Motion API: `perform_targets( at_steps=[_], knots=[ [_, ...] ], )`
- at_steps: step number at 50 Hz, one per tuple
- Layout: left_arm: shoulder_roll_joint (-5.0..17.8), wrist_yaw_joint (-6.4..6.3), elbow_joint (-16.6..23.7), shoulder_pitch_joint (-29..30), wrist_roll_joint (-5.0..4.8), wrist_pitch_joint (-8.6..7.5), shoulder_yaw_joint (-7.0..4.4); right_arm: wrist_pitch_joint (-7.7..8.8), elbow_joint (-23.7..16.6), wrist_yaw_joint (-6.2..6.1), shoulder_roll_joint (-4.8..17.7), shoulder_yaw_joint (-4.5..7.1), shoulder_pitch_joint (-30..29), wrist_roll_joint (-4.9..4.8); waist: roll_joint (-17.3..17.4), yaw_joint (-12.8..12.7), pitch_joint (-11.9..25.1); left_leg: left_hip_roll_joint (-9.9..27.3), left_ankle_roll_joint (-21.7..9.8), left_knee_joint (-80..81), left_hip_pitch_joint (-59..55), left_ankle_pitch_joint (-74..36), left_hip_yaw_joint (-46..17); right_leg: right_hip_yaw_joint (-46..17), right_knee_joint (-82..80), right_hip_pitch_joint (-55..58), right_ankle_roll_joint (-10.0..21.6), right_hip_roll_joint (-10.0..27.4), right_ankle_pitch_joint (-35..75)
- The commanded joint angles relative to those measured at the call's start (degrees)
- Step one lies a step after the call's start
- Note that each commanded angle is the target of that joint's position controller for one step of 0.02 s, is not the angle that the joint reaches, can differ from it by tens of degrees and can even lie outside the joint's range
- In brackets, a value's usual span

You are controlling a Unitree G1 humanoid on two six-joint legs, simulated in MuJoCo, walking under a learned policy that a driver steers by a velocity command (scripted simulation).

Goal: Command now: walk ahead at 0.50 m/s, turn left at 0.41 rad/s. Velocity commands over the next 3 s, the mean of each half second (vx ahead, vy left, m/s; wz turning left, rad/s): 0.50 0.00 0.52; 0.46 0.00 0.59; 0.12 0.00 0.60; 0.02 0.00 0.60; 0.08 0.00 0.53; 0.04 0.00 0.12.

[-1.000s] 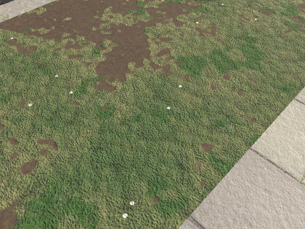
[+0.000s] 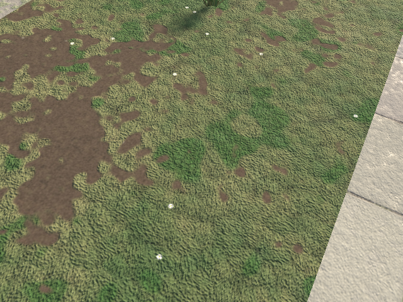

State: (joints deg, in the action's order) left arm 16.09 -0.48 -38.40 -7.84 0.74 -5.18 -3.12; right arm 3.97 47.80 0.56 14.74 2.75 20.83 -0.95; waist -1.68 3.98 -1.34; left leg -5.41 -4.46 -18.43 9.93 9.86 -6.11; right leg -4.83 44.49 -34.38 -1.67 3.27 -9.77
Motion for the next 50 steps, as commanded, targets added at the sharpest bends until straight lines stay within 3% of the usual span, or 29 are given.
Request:
perform_targets(
  at_steps=[1, 4, 7, 9, 10, 11, 12, 13, 14, 15, 16, 17, 19, 22, 26, 31, 33, 34, 35, 36, 37, 38, 39, 40, 41, 42, 44, 47, 50],
  knots=[
    [2.5, 0.26, 4.7, 5.2, -0.45, -1.04, -0.46, 0.22, -4.0, -1.19, 10.9, 2.87, -1.2, -0.56, 6.8, -0.4, 1.2, 11.9, -8.1, 6.2, 2.1, -8.9, -11.3, 1.2, -9.2, 3.5, -1.4, -2.4, 9.5],
    [3.1, 0.96, 5.9, 9.7, -1.12, -1.66, -0.57, -0.67, -3.3, -1.54, 10.5, 2.87, 1.9, -0.86, 6.9, 0.9, 0.9, 12.3, -7.3, 3.7, 1.2, -7.1, -13.6, 0.8, -14.2, 6.5, -1.4, -4.2, 11.7],
    [4.8, 1.34, 6.3, 10.0, -1.48, -2.39, -1.30, -1.36, -3.6, -1.84, 10.7, 3.16, 2.2, -0.84, 8.1, -0.3, 1.0, 13.4, -6.2, -0.2, -1.9, -6.0, -18.1, -0.1, -18.2, 10.1, -0.2, -4.7, 7.5],
    [6.6, 0.95, 4.7, 3.6, -1.36, -2.80, -2.37, -1.58, -4.4, -1.83, 9.7, 3.01, 0.4, -0.77, 8.7, -4.3, 3.3, 11.4, -4.3, -5.8, -0.8, -9.4, -18.2, 0.8, -22.1, 20.2, 2.3, -4.1, 7.0],
    [8.8, 0.44, 3.7, -3.4, -0.57, -2.94, -3.23, -1.33, -5.5, -1.58, 7.5, 2.25, -0.8, -0.26, 7.0, -7.8, 9.0, 8.9, -2.5, -15.7, 3.4, -9.3, -15.3, -2.9, -20.6, 32.1, 5.3, 1.2, 6.4],
    [12.5, -0.12, 2.8, -11.8, 0.08, -2.57, -4.11, -1.00, -7.0, -1.68, 4.0, 1.23, 0.5, 0.40, -2.0, -10.0, 17.0, 3.1, 0.4, -32.8, 14.9, 4.0, -8.1, -15.9, -20.5, 48.7, 9.6, 12.0, 2.5],
    [14.2, 0.59, 0.8, -14.2, -0.15, -1.59, -4.56, -0.47, -8.6, -1.60, 3.6, 0.64, 7.3, -0.92, -19.1, -6.6, 20.0, 0.8, 2.2, -45.9, 30.3, 26.0, -3.6, -38.5, -25.2, 56.1, 16.7, 22.0, -8.3],
    [8.6, 0.67, 1.6, -11.7, -0.89, -1.35, -3.36, -0.74, -6.9, -1.69, 9.0, 1.81, 5.6, -1.54, -10.6, -7.4, 12.9, 5.4, 3.0, -52.0, 35.2, 22.1, -4.6, -36.3, -26.8, 50.7, 15.4, 20.3, -16.3],
    [6.0, 0.55, 1.8, -9.5, -1.01, -1.09, -2.60, -1.07, -7.5, -1.51, 10.6, 2.35, 0.2, -1.03, -5.4, -8.2, 6.2, 7.0, 3.5, -52.8, 35.6, 16.8, -3.0, -26.3, -27.6, 43.7, 13.2, 17.3, -12.8],
    [5.3, 0.67, 1.6, -7.0, -0.52, -0.90, -2.21, -1.24, -7.9, -1.47, 9.6, 2.38, -2.0, -0.52, -2.0, -7.0, 3.3, 8.5, 3.8, -51.7, 33.8, 13.0, -1.8, -20.2, -29.2, 37.9, 12.2, 14.6, -6.8],
    [4.4, 0.75, 1.1, -5.5, -0.25, -0.84, -1.89, -1.37, -8.5, -1.22, 8.9, 2.55, -3.3, -0.21, -2.5, -6.1, 1.2, 9.9, 4.1, -49.9, 32.9, 10.7, -1.6, -16.1, -30.5, 34.0, 12.1, 13.1, -1.6],
    [4.0, 0.74, 0.7, -4.6, 0.02, -0.96, -1.72, -1.69, -8.9, -0.84, 7.9, 2.53, -3.4, -0.48, -3.7, -5.0, 0.4, 11.1, 4.1, -48.9, 30.9, 9.3, -1.2, -11.9, -32.1, 30.8, 11.7, 11.7, 1.5],
    [4.5, 0.87, -0.3, -4.4, -0.35, -1.50, -2.06, -2.25, -10.0, -0.42, 5.7, 2.10, -4.3, -0.68, -4.5, -4.5, 0.2, 11.9, 4.7, -46.9, 30.4, 7.1, 0.2, -6.9, -34.4, 28.4, 12.5, 11.1, 6.1],
    [6.8, 0.69, -1.9, -4.8, -0.45, -1.69, -2.83, -2.37, -11.9, 0.03, 4.9, 1.69, -7.7, -0.21, -2.6, -4.6, -0.3, 12.6, 5.7, -40.2, 32.2, 1.1, 0.5, -1.2, -35.9, 28.9, 13.4, 11.6, 12.4],
    [8.8, 0.32, -3.5, -5.6, -0.79, -1.03, -3.23, -1.63, -13.5, 1.46, 4.1, 0.99, -13.9, -0.29, -1.4, -6.8, -1.1, 11.6, 4.8, -26.9, 28.5, -10.5, 3.6, 7.0, -35.9, 29.7, 11.4, 10.0, 15.4],
    [11.5, 0.15, -5.8, -9.0, -2.23, 0.35, -4.03, -1.81, -17.1, 2.79, 5.2, 1.24, -20.1, -0.43, -1.7, -7.7, -2.6, 9.5, 1.6, -18.8, 26.9, -6.1, 7.3, 11.2, -32.4, 36.8, 9.1, 12.6, 21.7],
    [13.4, -0.20, -5.9, -8.9, -2.59, 1.13, -4.54, -2.21, -17.4, 2.87, 7.2, 2.34, -17.4, -0.07, -3.5, -5.1, 0.3, 5.8, -0.8, -17.8, 20.1, 0.0, 10.7, 13.6, -24.3, 38.7, 7.8, 12.5, 39.9],
    [13.8, -0.43, -5.8, -8.5, -2.76, 1.63, -4.59, -2.44, -16.1, 2.69, 9.2, 3.56, -11.1, -0.07, -3.3, -1.2, 3.9, 3.3, -2.4, -15.8, 11.4, 0.1, 12.2, 15.3, -15.2, 37.5, 6.7, 11.5, 46.8],
    [12.4, -0.72, -5.6, -8.9, -2.54, 1.74, -3.95, -2.81, -13.5, 1.92, 12.5, 5.49, -1.3, -0.30, -1.6, 3.6, 8.9, 1.6, -4.7, -13.4, -3.8, -3.0, 11.2, 16.7, -2.2, 30.2, 4.8, 9.4, 43.9],
    [7.4, -0.61, -3.7, -11.4, -0.25, 1.29, -2.17, -3.29, -12.4, 0.61, 18.3, 7.03, 4.8, -0.59, 9.6, 3.6, 14.3, 14.0, -10.3, -12.6, -22.9, -2.4, -9.1, 17.2, 18.2, 10.4, 1.7, 4.7, 11.8],
    [4.1, 0.08, -1.0, -12.7, 0.05, -0.55, -0.44, -2.40, -14.5, 0.93, 20.7, 6.60, 2.4, -0.71, 17.3, -0.2, 23.3, 24.9, -20.2, -2.3, -33.5, 8.2, -40.9, 5.7, 33.6, -5.9, -0.1, -5.7, -24.8],
    [9.6, 0.91, -0.3, -6.7, -2.02, -1.99, -1.72, -1.67, -14.6, 1.40, 15.4, 5.11, 2.6, -0.28, 9.4, 3.3, 21.0, 23.9, -17.1, 0.9, -31.9, 11.6, -37.6, -1.4, 35.7, -12.0, 0.9, -2.3, -21.6],
    [9.6, 1.20, 0.8, -3.6, -3.06, -2.76, -1.52, -1.11, -14.1, 1.41, 13.3, 4.39, 0.9, -0.03, 7.9, 2.4, 13.1, 21.8, -14.9, 1.2, -24.4, 9.2, -29.4, -0.1, 32.5, -13.4, 2.1, -0.3, -16.9],
    [8.8, 0.73, 0.3, -3.3, -1.96, -2.99, -1.34, -0.87, -14.2, 1.33, 12.1, 3.94, -2.8, 0.01, 2.7, -0.5, 8.2, 19.2, -13.0, 1.5, -15.3, 3.8, -23.4, 0.1, 27.1, -10.5, 2.0, 2.0, -12.8],
    [9.4, 0.35, -0.2, -3.8, -0.67, -2.63, -1.81, -0.75, -14.8, 1.17, 10.3, 3.35, -6.0, 0.40, 3.3, -2.7, 6.0, 17.4, -12.0, 2.2, -8.7, -2.8, -19.2, 0.0, 22.6, -6.5, 1.7, 3.5, -10.3],
    [9.5, 0.43, -0.4, -4.9, -0.33, -1.93, -1.98, -0.77, -15.6, 0.96, 9.8, 3.05, -7.9, 0.93, 4.7, -4.4, 5.0, 16.1, -12.0, 3.5, -4.1, -6.5, -17.4, -0.2, 21.1, -3.1, 1.2, 4.0, -8.7],
    [8.3, 0.29, -0.7, -5.3, 0.21, -0.81, -1.83, -0.45, -15.4, 0.47, 10.3, 3.21, -8.8, 1.00, 4.8, -5.4, 3.9, 15.3, -12.8, 4.5, 1.0, -16.8, -14.4, 1.0, 17.7, -0.7, -0.6, 3.4, -7.2],
    [6.2, -0.17, 0.4, -1.6, 0.84, -0.04, -1.13, -0.92, -13.8, -0.89, 12.0, 3.80, -7.6, 0.85, 4.2, -5.1, 2.6, 12.0, -11.0, 2.1, 5.7, -32.3, -7.4, 2.6, 8.3, 1.1, -2.9, 0.8, -0.2],
    [4.4, 0.44, 1.5, 4.0, 0.32, -0.06, -0.28, -2.46, -12.5, -1.92, 12.1, 4.05, -5.4, -0.05, 6.3, -2.7, 4.3, 8.8, -7.2, -0.9, 7.0, -29.2, -5.5, 3.3, -4.4, 6.6, -2.8, -3.2, 11.2]
  ],
)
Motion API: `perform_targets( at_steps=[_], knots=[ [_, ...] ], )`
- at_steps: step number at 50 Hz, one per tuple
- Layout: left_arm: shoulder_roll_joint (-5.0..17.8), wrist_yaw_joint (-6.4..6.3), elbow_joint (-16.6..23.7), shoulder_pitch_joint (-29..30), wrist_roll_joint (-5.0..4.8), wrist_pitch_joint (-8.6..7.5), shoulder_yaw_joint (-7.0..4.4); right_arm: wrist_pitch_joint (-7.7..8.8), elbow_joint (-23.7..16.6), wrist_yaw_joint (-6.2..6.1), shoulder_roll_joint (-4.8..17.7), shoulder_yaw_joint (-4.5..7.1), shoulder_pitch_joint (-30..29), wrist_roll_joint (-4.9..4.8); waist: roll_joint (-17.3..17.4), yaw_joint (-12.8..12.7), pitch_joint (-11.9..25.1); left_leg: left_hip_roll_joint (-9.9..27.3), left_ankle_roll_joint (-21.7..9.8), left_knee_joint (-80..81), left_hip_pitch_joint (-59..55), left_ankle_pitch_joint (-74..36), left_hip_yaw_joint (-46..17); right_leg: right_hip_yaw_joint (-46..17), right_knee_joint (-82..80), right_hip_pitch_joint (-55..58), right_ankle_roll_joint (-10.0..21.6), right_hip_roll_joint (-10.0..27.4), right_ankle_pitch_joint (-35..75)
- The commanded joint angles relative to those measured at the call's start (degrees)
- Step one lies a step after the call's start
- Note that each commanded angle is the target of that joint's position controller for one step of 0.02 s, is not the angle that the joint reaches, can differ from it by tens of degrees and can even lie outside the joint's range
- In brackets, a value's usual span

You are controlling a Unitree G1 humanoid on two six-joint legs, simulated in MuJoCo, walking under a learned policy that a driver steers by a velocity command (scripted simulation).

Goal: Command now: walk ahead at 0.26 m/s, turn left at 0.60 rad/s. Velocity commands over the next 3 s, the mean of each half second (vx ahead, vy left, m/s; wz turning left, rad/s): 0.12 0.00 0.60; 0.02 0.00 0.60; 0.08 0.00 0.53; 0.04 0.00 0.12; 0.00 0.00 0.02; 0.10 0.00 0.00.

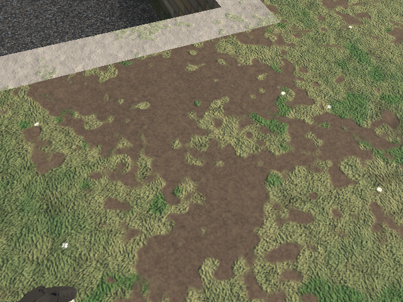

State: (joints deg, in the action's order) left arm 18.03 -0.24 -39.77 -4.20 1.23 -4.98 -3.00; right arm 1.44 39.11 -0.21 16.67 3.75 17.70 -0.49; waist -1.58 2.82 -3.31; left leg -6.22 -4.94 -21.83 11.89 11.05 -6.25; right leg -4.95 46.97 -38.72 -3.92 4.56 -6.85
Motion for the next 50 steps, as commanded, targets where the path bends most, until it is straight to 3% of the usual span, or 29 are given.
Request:
perform_targets(
  at_steps=[1, 4, 6, 7, 8, 9, 10, 11, 12, 13, 15, 17, 22, 26, 28, 29, 30, 31, 32, 33, 34, 35, 37, 42, 46, 50],
  knots=[
    [2.6, 0.52, 3.3, 2.0, -0.53, -0.20, -0.40, -0.40, -3.3, -1.40, 10.3, 3.11, -1.3, -0.61, 6.6, -0.8, 6.7, 9.8, -6.0, 1.8, 4.4, -27.8, -6.6, 3.2, -9.7, 12.1, -0.5, -5.5, 10.3],
    [4.6, 1.03, 4.0, 3.4, -0.88, -0.09, -1.11, -1.32, -2.6, -1.83, 9.7, 3.10, -0.3, -0.74, 7.5, -0.8, 7.0, 11.3, -4.9, -2.4, -0.2, -22.1, -12.9, 0.4, -15.7, 13.0, 0.5, -6.6, 7.9],
    [6.0, 1.12, 3.6, 1.3, -0.66, -0.49, -1.88, -1.56, -3.3, -2.12, 9.0, 2.98, -1.9, -0.57, 9.0, -2.3, 7.3, 11.6, -3.9, -6.8, -3.1, -20.6, -16.9, -0.6, -18.8, 14.8, 2.1, -6.4, 5.2],
    [6.2, 0.96, 3.1, -1.3, -0.36, -0.87, -2.14, -1.62, -3.9, -2.14, 8.2, 2.72, -3.8, -0.73, 8.9, -4.2, 7.8, 9.9, -2.5, -10.5, -2.7, -18.4, -17.0, 0.2, -22.9, 18.8, 3.3, -5.5, 9.4],
    [8.2, 0.51, 3.1, -3.9, 0.55, -1.17, -2.57, -1.40, -5.0, -2.01, 5.7, 1.92, -3.5, -0.26, 5.6, -4.8, 12.0, 6.4, -0.2, -18.8, 0.0, -12.2, -14.6, -3.3, -23.5, 28.3, 6.1, 0.3, 21.4],
    [10.8, -0.13, 3.8, -5.3, 1.68, -0.75, -2.68, -1.30, -5.0, -1.84, 2.0, 0.82, 4.0, 0.75, -7.5, -1.4, 18.1, -0.1, 3.4, -33.3, 11.5, 21.2, -8.6, -15.5, -19.7, 44.4, 12.7, 14.1, 46.0],
    [10.2, 0.09, 2.5, -8.3, 0.78, 0.63, -3.09, -1.39, -4.5, -1.55, 5.8, 1.05, 10.8, -0.46, -16.3, -0.5, 24.0, -0.9, 5.8, -44.8, 20.6, 33.0, -4.7, -31.8, -21.9, 50.9, 22.0, 23.9, 37.0],
    [6.8, 0.10, 3.9, -5.9, -0.34, 1.33, -2.26, -2.18, -2.8, -1.68, 10.7, 2.54, 9.0, -0.89, -8.3, -1.6, 19.9, 2.7, 8.0, -50.6, 23.1, 27.8, -4.8, -29.3, -24.0, 46.2, 20.8, 20.8, 24.5],
    [4.5, -0.16, 4.4, -4.3, -0.27, 2.12, -1.57, -3.26, -3.4, -1.96, 12.2, 3.21, 3.4, -0.93, -4.8, -3.0, 15.1, 4.2, 9.3, -52.5, 24.7, 23.2, -2.7, -21.3, -24.6, 41.8, 17.9, 16.7, 16.7],
    [3.6, -0.37, 4.7, -1.9, -0.19, 2.87, -1.05, -4.45, -3.6, -2.28, 11.7, 3.36, 1.3, -0.99, -3.4, -2.7, 11.7, 5.4, 10.1, -52.1, 24.1, 20.6, -1.6, -15.9, -26.2, 36.1, 16.4, 13.7, 11.5],
    [5.0, -0.83, 4.3, 0.9, 0.31, 3.70, -1.31, -5.54, -4.6, -2.38, 9.0, 2.91, 0.3, -1.02, -6.1, -1.5, 6.9, 6.9, 10.4, -48.4, 19.9, 16.2, 1.4, -7.9, -30.1, 26.3, 15.5, 9.4, 6.1],
    [5.1, -1.15, 3.7, 0.8, 0.57, 3.87, -1.60, -5.43, -5.0, -2.39, 6.5, 2.32, 0.3, -0.86, -7.3, -1.8, 7.4, 7.0, 10.3, -43.4, 17.6, 14.9, 3.7, -3.5, -31.3, 25.9, 16.4, 8.7, 8.0],
    [7.2, -1.33, 2.6, 1.2, -0.31, 4.56, -2.63, -4.98, -6.8, -1.30, 5.6, 1.59, -3.6, -0.27, -6.7, -3.1, 10.1, 9.8, 8.7, -30.8, 12.3, 10.6, 5.3, 0.4, -31.8, 28.0, 18.1, 12.2, 8.9],
    [8.8, -0.82, 1.5, 1.1, -1.28, 5.18, -3.20, -5.18, -7.2, -0.05, 6.7, 2.02, -4.0, -0.29, -7.3, -2.9, 9.2, 9.2, 6.3, -21.2, 7.6, 8.6, 7.7, 2.7, -30.7, 28.1, 16.5, 13.5, 4.5],
    [8.7, -0.82, 0.7, 1.6, -2.28, 5.56, -3.25, -5.12, -6.1, 0.42, 6.7, 2.45, -1.1, -0.13, -6.3, -0.8, 9.1, 7.5, 3.7, -11.1, 1.5, 2.9, 9.7, 5.2, -26.6, 26.3, 13.2, 12.6, 1.6],
    [7.1, -0.76, -0.5, -0.7, -2.47, 5.78, -2.98, -5.08, -5.3, 0.21, 7.9, 3.08, 0.8, 0.12, -3.8, -0.5, 8.6, 6.9, 1.7, -6.4, -3.1, -0.1, 8.0, 7.7, -22.0, 22.8, 9.7, 10.7, -2.9],
    [3.8, -0.34, -0.8, -2.8, -1.40, 6.00, -2.21, -4.97, -5.7, -0.62, 12.9, 4.43, 2.0, 0.18, 9.7, -1.6, 6.5, 16.6, -2.9, 1.9, -8.0, -10.4, -7.4, 14.0, -7.8, 12.9, 3.6, 4.4, -13.7],
    [3.8, -0.71, 3.0, 1.4, -0.07, 5.62, -2.06, -4.49, -7.5, -0.95, 18.7, 5.37, 0.3, 1.18, 20.4, -1.2, 4.1, 27.7, -13.4, 4.7, -6.6, -15.9, -25.3, 11.8, 4.7, -0.8, -0.2, -4.5, -29.5],
    [5.8, -1.13, 3.5, 5.5, -0.21, 5.38, -2.83, -3.09, -7.8, -0.69, 15.8, 4.65, -0.3, 2.58, 13.8, 1.2, 5.7, 26.6, -14.8, 5.4, -4.0, -13.3, -23.7, 3.7, 14.2, -0.7, 0.6, -3.9, -29.4],
    [6.1, -1.20, 2.9, 4.0, -1.12, 5.49, -3.17, -2.03, -7.6, -0.67, 14.0, 3.94, -2.9, 2.41, 12.2, -1.0, 5.7, 23.9, -11.8, 5.0, -3.2, -11.1, -18.8, 1.9, 16.3, -0.6, 1.6, -3.1, -24.2],
    [6.2, -1.56, 1.3, 1.6, -1.05, 5.68, -3.53, -1.64, -8.0, -0.81, 12.3, 3.62, -6.2, 1.25, 9.4, -2.7, 5.7, 20.9, -8.6, 4.1, -3.4, -8.8, -15.4, 1.4, 16.2, -0.4, 1.7, -2.5, -19.7],
    [6.8, -1.88, 0.6, 0.7, -0.52, 5.79, -3.78, -1.62, -8.3, -1.02, 10.8, 3.01, -8.0, 0.30, 9.6, -3.1, 6.0, 19.9, -7.3, 3.4, -3.6, -11.1, -13.9, 1.4, 16.2, -0.1, 1.2, -2.5, -16.9],
    [6.0, -1.63, 0.4, -0.1, -0.61, 5.54, -3.74, -1.90, -8.6, -1.53, 9.4, 2.23, -7.9, 0.41, 9.6, -3.7, 7.8, 17.9, -7.4, 2.4, -3.0, -17.5, -12.1, 1.8, 18.3, 3.2, 0.1, -3.8, -13.8],
    [3.9, -1.02, 1.4, 2.6, -1.27, 5.06, -2.71, -2.64, -8.3, -2.18, 10.8, 2.82, -5.6, 0.18, 9.7, -1.8, 8.2, 16.6, -7.7, 0.2, -7.1, -17.4, -14.2, 1.0, 4.6, 4.8, -1.2, -5.1, -12.2],
    [4.3, -0.27, 1.7, 2.6, -1.71, 4.59, -2.62, -3.31, -8.8, -1.71, 11.8, 3.29, -6.3, 0.27, 10.7, -1.2, 8.1, 16.5, -8.6, -0.6, -4.2, -16.1, -19.0, 0.4, -3.3, 11.0, -0.7, -6.5, -14.6],
    [4.8, 0.55, 1.7, 0.6, -1.98, 3.79, -2.85, -3.81, -9.3, -1.17, 11.7, 3.39, -8.2, -0.44, 11.2, -1.9, 8.8, 15.2, -7.8, -2.7, -4.6, -19.5, -23.8, 0.0, -12.2, 16.3, 0.5, -7.4, -14.4]
  ],
)
Over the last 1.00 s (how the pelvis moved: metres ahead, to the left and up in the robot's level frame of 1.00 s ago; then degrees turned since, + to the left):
0.49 0.13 0.00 36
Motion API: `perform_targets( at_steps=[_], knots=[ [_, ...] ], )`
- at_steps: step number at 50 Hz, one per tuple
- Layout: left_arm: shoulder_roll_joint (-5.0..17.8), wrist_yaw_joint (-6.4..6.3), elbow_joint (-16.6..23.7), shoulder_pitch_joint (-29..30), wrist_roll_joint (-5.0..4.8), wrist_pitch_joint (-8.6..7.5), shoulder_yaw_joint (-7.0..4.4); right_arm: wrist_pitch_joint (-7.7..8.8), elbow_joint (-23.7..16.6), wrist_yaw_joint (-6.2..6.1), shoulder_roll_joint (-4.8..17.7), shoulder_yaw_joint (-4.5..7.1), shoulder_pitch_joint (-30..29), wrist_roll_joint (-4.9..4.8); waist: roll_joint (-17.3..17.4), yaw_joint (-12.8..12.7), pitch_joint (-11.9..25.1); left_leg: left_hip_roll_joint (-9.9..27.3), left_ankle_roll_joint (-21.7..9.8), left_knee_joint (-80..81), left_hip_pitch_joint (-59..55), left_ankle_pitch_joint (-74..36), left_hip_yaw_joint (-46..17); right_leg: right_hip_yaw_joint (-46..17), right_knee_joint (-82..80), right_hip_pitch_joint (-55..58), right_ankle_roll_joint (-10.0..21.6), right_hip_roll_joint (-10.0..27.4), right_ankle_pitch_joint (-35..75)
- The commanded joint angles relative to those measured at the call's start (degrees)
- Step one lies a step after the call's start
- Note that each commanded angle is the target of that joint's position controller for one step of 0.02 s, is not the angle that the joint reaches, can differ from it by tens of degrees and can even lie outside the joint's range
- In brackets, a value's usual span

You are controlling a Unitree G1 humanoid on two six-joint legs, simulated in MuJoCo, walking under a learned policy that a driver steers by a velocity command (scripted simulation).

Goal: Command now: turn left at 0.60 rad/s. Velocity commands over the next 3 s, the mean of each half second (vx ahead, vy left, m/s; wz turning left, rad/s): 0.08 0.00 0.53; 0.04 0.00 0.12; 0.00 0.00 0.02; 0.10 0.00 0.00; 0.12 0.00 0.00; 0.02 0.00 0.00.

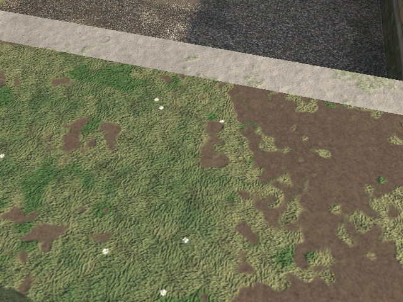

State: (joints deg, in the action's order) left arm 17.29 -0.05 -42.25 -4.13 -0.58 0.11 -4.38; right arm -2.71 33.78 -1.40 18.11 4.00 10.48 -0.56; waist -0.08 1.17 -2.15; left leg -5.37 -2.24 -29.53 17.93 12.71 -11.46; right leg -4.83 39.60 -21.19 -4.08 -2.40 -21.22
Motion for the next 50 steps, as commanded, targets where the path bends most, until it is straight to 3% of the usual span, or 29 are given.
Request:
perform_targets(
  at_steps=[1, 2, 3, 4, 5, 6, 7, 9, 12, 15, 18, 21, 23, 24, 25, 26, 27, 28, 29, 31, 33, 38, 41, 42, 43, 44, 45, 46, 50],
  knots=[
    [5.5, 0.55, 3.8, -0.9, -0.11, -1.53, -1.58, 0.21, -4.1, -0.04, 10.0, 3.11, -2.1, -0.76, 9.5, -1.4, 7.9, 13.2, -9.5, 3.9, -10.2, -21.0, -18.8, 0.2, -9.9, 1.6, 1.2, -0.5, 3.1],
    [5.6, 0.60, 3.1, -3.0, 0.12, -1.73, -1.80, 0.07, -4.4, -0.24, 9.6, 2.98, -3.3, -1.29, 9.0, -2.8, 8.1, 11.6, -7.7, 2.5, -8.3, -18.2, -18.1, 1.0, -17.1, 6.3, 2.1, -0.1, 9.8],
    [7.7, 0.38, 2.7, -4.8, 0.66, -1.71, -2.45, 0.09, -4.5, -0.46, 8.1, 2.62, -2.4, -1.19, 6.1, -2.7, 9.1, 9.0, -4.8, -0.7, -3.4, -9.7, -15.9, -1.9, -19.8, 13.2, 4.1, 5.1, 16.1],
    [11.1, -0.10, 3.5, -4.5, 1.47, -1.20, -2.97, 0.15, -3.9, -0.31, 4.6, 1.77, 1.6, -0.14, -7.5, 0.1, 10.1, 1.7, -1.1, -13.6, 4.8, 11.7, -6.4, -12.6, -20.8, 19.6, 9.0, 17.4, 26.6],
    [12.7, 0.15, 3.3, -4.3, 2.97, -1.15, -3.22, 0.66, -5.1, -0.49, 8.5, 3.14, 1.0, -0.59, -16.6, -0.1, 6.0, -3.2, 2.1, -24.2, 15.0, 26.1, 1.0, -24.2, -22.3, 15.5, 18.9, 25.6, 33.0],
    [9.7, -0.12, 4.6, -1.8, 2.33, -1.44, -2.43, 0.87, -3.8, -0.56, 12.3, 4.41, 2.3, 0.16, -10.7, 0.2, 5.1, 1.2, 4.2, -34.0, 15.7, 23.0, 0.4, -21.4, -22.1, 14.3, 20.4, 25.9, 31.8],
    [7.0, -0.53, 5.1, 0.7, 1.85, -1.41, -1.70, 0.60, -2.5, -0.45, 12.7, 4.89, 2.5, -0.26, -8.1, 1.0, 4.1, 1.8, 5.1, -37.3, 15.9, 19.1, 1.1, -15.4, -21.3, 13.4, 17.9, 21.9, 29.4],
    [5.9, -1.17, 5.5, 2.0, 0.70, -1.12, -1.24, -0.52, -1.2, -0.59, 9.7, 4.38, 3.2, -0.38, -6.9, 0.5, 2.8, 2.5, 7.0, -41.4, 18.1, 13.8, 2.3, -8.7, -20.5, 14.6, 15.6, 17.9, 27.8],
    [6.8, -2.18, 4.3, -4.1, 0.71, -0.42, -1.43, -0.25, -3.5, 0.30, 6.3, 2.91, -1.6, -1.27, -9.5, -3.6, 2.9, 5.0, 7.6, -34.6, 21.8, 8.2, 7.7, -5.6, -25.8, 18.8, 15.6, 16.2, 7.1],
    [8.9, -2.25, 3.7, -7.6, 0.61, -0.76, -2.07, 0.68, -5.2, 1.09, 5.6, 2.17, -5.0, -0.74, -9.5, -6.0, 3.0, 7.4, 7.3, -26.9, 22.3, 8.5, 9.0, -6.4, -28.3, 22.5, 16.0, 18.8, -0.4],
    [10.2, -1.38, 3.5, -6.0, 0.45, -0.88, -2.43, 1.29, -5.8, 1.57, 3.1, 0.99, -5.9, 0.16, -8.1, -5.4, 1.4, 7.9, 6.3, -16.9, 13.8, 9.7, 11.3, -0.8, -27.1, 17.4, 16.0, 18.2, 11.3],
    [11.6, -0.26, 2.6, -6.0, -0.72, -0.85, -2.69, 1.31, -5.0, 1.83, 4.1, 1.22, -2.7, -0.10, -9.7, -3.5, 2.9, 5.9, 4.5, -7.7, 4.2, 6.6, 13.5, 1.7, -23.2, 14.7, 15.6, 18.5, 22.9],
    [10.3, 0.07, 2.2, -4.6, -2.01, -0.87, -2.00, 1.03, -3.0, 1.96, 4.6, 1.71, 2.4, -0.10, -8.2, 0.0, 4.5, 4.5, 1.8, 4.5, -6.8, -3.6, 14.2, 3.6, -17.5, 11.2, 12.4, 17.5, 23.5],
    [7.3, 0.38, 1.0, -7.1, -1.30, -1.16, -0.83, 0.88, -2.3, 1.59, 6.4, 2.37, 5.0, -0.08, -4.2, 1.0, 6.4, 5.4, 0.5, 8.2, -15.2, -8.8, 11.6, 6.5, -11.7, 7.2, 8.9, 14.9, 20.2],
    [2.4, 0.75, 2.3, -8.1, 1.93, -1.49, 1.15, 0.83, -2.9, 0.67, 10.8, 3.05, 8.1, 0.48, 9.4, 0.8, 11.4, 18.2, -2.8, 8.7, -26.0, -25.8, -4.1, 11.6, 3.1, -2.0, 3.1, 10.1, 1.5],
    [1.9, 0.22, 4.1, -6.7, 2.09, -1.38, 1.49, 1.38, -4.1, 0.67, 11.9, 2.47, 5.8, 1.91, 16.1, 0.0, 11.2, 28.3, -13.9, 9.6, -21.2, -26.8, -16.7, 8.5, 11.9, -10.0, 0.4, 5.1, -16.7],
    [7.1, 0.02, 3.2, -6.6, 1.17, -1.03, 0.07, 2.25, -3.7, 1.05, 8.6, 1.59, 5.3, 1.46, 9.8, 1.4, 10.5, 26.8, -16.5, 8.7, -19.8, -31.7, -12.5, 4.7, 20.3, -10.6, -0.8, 6.6, -17.1],
    [7.6, 0.00, 3.1, -6.7, 0.19, -0.74, -0.21, 2.81, -2.2, 1.28, 8.0, 1.34, 4.2, 1.53, 11.4, 0.7, 9.5, 24.1, -15.1, 9.8, -17.4, -24.6, -9.2, 4.1, 21.8, -11.8, -0.6, 7.0, -14.3],
    [8.4, -0.42, 1.7, -6.8, 0.15, -0.39, -0.69, 3.13, -2.0, 1.41, 8.1, 1.42, 1.8, 1.27, 8.8, 0.2, 7.5, 20.8, -12.4, 10.7, -15.8, -19.7, -6.1, 3.6, 21.7, -11.8, -0.5, 7.7, -11.2],
    [7.6, -0.89, 0.6, -7.5, 0.63, 0.42, -0.67, 3.52, -1.8, 1.19, 5.0, 0.01, -2.8, 1.26, 8.0, -1.9, 5.6, 18.0, -10.1, 11.2, -10.0, -26.0, -0.9, 3.0, 19.5, -6.7, -0.9, 7.9, -3.6],
    [5.6, -0.97, -0.4, -9.7, 0.69, 0.69, -0.19, 3.92, -1.2, 0.95, 3.5, -0.39, -4.6, 1.68, 7.7, -3.3, 6.7, 16.2, -10.0, 11.1, -8.6, -28.8, 2.5, 3.6, 14.8, -2.1, -1.5, 7.3, 0.8],
    [4.2, -1.30, 0.7, -5.9, 0.78, 0.99, 0.76, 3.55, 1.9, 1.19, 4.0, -0.30, -3.7, 1.55, 7.5, -1.1, 5.5, 16.7, -11.1, 10.1, -8.7, -24.8, 0.9, 3.9, 0.1, 3.2, -0.8, 6.4, 0.8],
    [3.8, -1.21, 0.1, -7.0, 1.11, 0.74, 1.04, 3.51, 3.7, 1.54, 2.7, -1.00, -5.0, 0.78, 5.7, -3.0, 4.6, 15.6, -9.1, 9.1, -6.5, -17.5, -0.1, 4.2, -12.8, 9.8, 0.8, 5.9, 10.5],
    [4.6, -1.22, 0.0, -7.2, 1.85, 0.47, 1.10, 3.77, 4.8, 1.63, 2.0, -1.26, -3.6, 0.78, 3.6, -3.2, 4.7, 13.9, -6.6, 9.0, -4.8, -12.5, 0.2, 2.5, -16.8, 14.1, 1.7, 6.9, 19.8],
    [6.9, -1.45, 0.5, -7.3, 2.01, 0.29, 0.83, 4.09, 5.6, 1.66, 1.4, -1.48, -1.9, 1.69, 0.5, -2.1, 5.3, 11.2, -4.0, 7.7, -3.5, -5.6, 1.5, -0.7, -17.0, 17.5, 2.8, 10.1, 29.2],
    [10.3, -1.51, -0.1, -5.8, 1.08, 0.23, -0.14, 4.26, 6.2, 1.83, 2.2, -1.02, 1.4, 1.92, -5.6, 1.3, 4.5, 7.9, -2.1, 8.9, -3.0, -2.5, 4.2, 0.6, -13.3, 16.1, 4.8, 10.1, 27.0],
    [7.5, -1.10, 0.0, -4.9, 0.57, 0.09, 0.19, 4.11, 6.8, 1.60, 3.0, -1.10, -0.8, 2.05, -4.9, -1.2, 4.2, 6.7, -0.8, 7.8, -5.6, -2.3, 5.7, 1.1, -13.8, 13.1, 5.5, 8.7, 21.0],
    [5.6, -0.90, -0.3, -4.9, 0.91, -0.13, 0.74, 3.90, 6.8, 1.40, 3.3, -0.91, -2.6, 1.67, -4.1, -1.9, 3.6, 6.5, -0.5, 6.7, -6.1, -3.2, 6.2, 1.2, -14.5, 12.2, 5.0, 8.2, 19.6],
    [4.6, -0.98, -1.7, -5.1, 1.07, -1.00, 1.23, 2.79, 8.4, 0.73, 2.4, -0.81, -2.2, 1.32, -3.2, -1.9, 4.3, 7.0, -1.2, 5.8, -8.0, -10.4, 6.1, 2.0, -14.2, 12.7, 3.8, 7.5, 21.9]
  ],
)
Over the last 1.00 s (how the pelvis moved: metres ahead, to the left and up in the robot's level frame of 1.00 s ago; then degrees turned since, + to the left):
0.13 0.00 -0.01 36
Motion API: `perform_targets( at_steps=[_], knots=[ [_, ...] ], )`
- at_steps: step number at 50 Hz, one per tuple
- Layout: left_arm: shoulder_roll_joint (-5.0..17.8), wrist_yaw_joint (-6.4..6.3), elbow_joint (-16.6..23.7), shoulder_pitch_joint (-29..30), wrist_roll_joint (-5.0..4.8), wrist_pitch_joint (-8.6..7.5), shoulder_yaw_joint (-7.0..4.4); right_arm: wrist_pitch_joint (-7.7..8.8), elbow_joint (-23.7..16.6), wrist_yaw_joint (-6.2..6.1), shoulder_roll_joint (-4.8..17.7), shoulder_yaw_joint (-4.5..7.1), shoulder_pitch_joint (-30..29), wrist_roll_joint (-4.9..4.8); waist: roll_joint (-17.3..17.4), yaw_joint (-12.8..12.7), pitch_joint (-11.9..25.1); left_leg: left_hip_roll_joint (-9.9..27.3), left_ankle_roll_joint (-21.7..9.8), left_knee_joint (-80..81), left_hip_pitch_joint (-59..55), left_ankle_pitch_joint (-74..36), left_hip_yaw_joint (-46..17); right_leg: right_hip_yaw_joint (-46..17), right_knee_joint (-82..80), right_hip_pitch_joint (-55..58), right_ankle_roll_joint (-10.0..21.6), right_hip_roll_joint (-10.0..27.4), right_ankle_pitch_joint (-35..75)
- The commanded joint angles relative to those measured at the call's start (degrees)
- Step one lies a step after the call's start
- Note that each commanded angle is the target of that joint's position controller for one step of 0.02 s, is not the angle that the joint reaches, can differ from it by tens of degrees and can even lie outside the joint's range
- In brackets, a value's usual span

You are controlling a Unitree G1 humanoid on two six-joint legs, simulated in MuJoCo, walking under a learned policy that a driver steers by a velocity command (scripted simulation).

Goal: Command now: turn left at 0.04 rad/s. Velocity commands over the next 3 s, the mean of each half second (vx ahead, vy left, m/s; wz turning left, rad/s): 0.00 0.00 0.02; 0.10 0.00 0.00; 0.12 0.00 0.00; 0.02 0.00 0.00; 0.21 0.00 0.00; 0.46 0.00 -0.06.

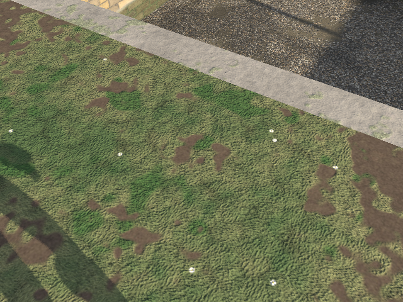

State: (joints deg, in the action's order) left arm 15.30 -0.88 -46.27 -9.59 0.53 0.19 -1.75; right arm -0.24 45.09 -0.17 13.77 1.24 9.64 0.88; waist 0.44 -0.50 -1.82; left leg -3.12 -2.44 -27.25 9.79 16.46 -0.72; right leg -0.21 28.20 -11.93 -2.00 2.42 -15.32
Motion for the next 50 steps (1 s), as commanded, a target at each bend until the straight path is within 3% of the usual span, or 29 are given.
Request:
perform_targets(
  at_steps=[1, 10, 24, 37, 39, 40, 42, 43, 45, 47, 49, 50],
  knots=[
    [6.7, -0.23, 2.0, 0.3, -0.10, -1.07, -1.39, 0.24, -2.4, -0.53, 6.6, 1.99, -1.1, -0.19, -3.1, -0.2, 4.0, 4.7, -1.0, 3.5, -0.2, -15.0, -4.6, -2.5, -2.8, 3.4, 1.7, 2.6, 15.9],
    [6.9, -0.88, -1.4, 0.9, -0.17, -0.77, -1.22, -0.03, 3.1, -1.06, 6.9, 2.37, 0.0, -0.56, -0.2, -0.1, 2.9, 4.9, -0.4, 3.9, -1.5, -17.7, -4.4, -1.8, -3.3, 3.7, 1.7, 1.7, 15.2],
    [6.2, -1.55, -7.5, 0.1, -0.20, -0.42, -1.06, 0.19, 10.7, -1.49, 6.9, 1.99, 0.2, -0.71, -0.3, 0.0, 1.2, 4.9, -0.4, 5.4, -1.1, -15.1, -4.2, -0.9, -4.8, 3.5, 1.2, 0.7, 12.0],
    [5.4, -2.05, -11.6, -2.1, -0.28, -0.38, -0.77, 0.37, 14.6, -1.46, 6.0, 1.26, 1.0, -0.74, -0.1, 0.1, 0.3, 4.7, -0.5, 6.7, 0.1, -12.1, -3.9, -0.6, -5.5, 2.7, 0.9, 0.3, 9.9],
    [4.6, -2.20, -12.6, -3.1, -0.65, -0.24, -0.70, 0.15, 15.4, -1.67, 6.8, 1.58, 2.5, -1.19, 1.5, 0.7, 0.7, 4.4, -2.0, 8.4, 0.3, 5.7, -4.7, 2.4, -2.4, 1.1, 1.3, -2.3, -3.0],
    [4.5, -2.26, -12.2, -2.2, -0.90, -0.33, -0.73, 0.11, 15.3, -1.73, 8.4, 2.12, 3.3, -1.58, 3.5, 1.5, -1.1, 6.1, -3.9, 10.5, 1.6, 18.1, -7.7, 3.9, 1.3, -2.4, 1.6, -3.7, -9.7],
    [3.5, -1.93, -10.1, 1.1, -1.13, -1.44, -0.49, 0.89, 15.3, -1.63, 11.4, 3.19, 6.0, -1.92, 9.0, 3.3, -5.6, 15.5, -9.6, 17.8, 2.9, 32.6, -21.1, 4.3, 11.9, -11.3, 2.4, -3.6, -12.1],
    [3.4, -1.49, -9.4, 2.2, -1.57, -2.27, -0.49, 1.66, 15.1, -1.65, 12.0, 3.54, 6.6, -1.90, 9.8, 3.7, -7.6, 19.5, -12.2, 20.2, 3.5, 32.2, -26.7, 1.6, 17.3, -14.8, 3.3, -1.4, -12.1],
    [4.7, -0.48, -8.7, 2.6, -2.42, -3.81, -1.07, 3.38, 14.5, -1.48, 10.3, 3.37, 6.8, -1.71, 7.7, 3.4, -8.2, 22.6, -13.9, 20.5, -2.6, 25.0, -29.7, -2.3, 25.0, -24.1, 4.7, 2.1, -15.6],
    [5.1, 0.44, -8.5, 2.6, -2.54, -5.15, -1.38, 4.09, 13.4, -1.41, 9.3, 3.20, 5.4, -2.63, 5.3, 2.4, -6.2, 20.4, -11.3, 19.3, -6.3, 16.7, -23.6, -2.2, 19.2, -24.4, 5.4, 3.9, -13.2],
    [3.7, 1.11, -9.1, 1.8, -2.19, -5.81, -1.29, 3.79, 12.8, -1.30, 10.3, 3.41, 4.2, -2.87, 5.6, 1.3, -3.7, 16.1, -9.0, 17.5, -2.3, 10.1, -15.6, 1.6, 10.0, -14.1, 4.7, 1.9, -8.2],
    [3.0, 1.25, -10.5, -0.8, -2.04, -5.71, -1.34, 3.28, 12.6, -1.20, 10.7, 3.43, 3.1, -2.76, 5.0, -0.4, -3.0, 13.5, -7.9, 14.9, 2.4, 5.5, -11.3, 4.5, 4.6, -6.0, 4.1, -0.4, -2.0]
  ],
)
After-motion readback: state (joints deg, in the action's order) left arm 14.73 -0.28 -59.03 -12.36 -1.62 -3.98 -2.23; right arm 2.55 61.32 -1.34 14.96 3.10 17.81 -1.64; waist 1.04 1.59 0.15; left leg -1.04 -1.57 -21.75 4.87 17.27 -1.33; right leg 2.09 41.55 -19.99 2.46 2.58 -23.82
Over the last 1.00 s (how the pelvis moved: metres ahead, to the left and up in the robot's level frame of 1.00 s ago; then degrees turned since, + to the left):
0.06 0.06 0.00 17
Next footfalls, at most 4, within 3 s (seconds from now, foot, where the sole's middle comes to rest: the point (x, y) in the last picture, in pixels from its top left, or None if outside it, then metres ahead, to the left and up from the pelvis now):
1.06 right None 0.12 -0.16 -0.77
1.40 left None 0.21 0.06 -0.77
2.44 left None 0.29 0.10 -0.77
2.96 right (254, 260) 0.65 -0.14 -0.77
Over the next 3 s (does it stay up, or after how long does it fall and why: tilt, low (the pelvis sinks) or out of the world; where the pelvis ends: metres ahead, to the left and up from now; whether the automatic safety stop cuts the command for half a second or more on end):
stays up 0.49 -0.04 -0.03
